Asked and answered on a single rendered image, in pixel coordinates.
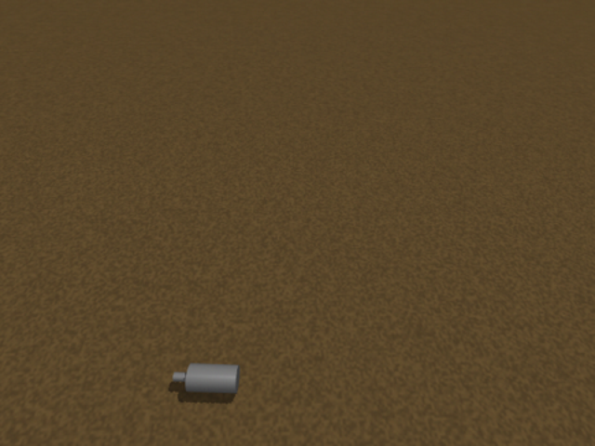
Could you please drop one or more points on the bottle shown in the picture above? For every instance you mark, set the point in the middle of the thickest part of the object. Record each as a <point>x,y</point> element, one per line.
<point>214,378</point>

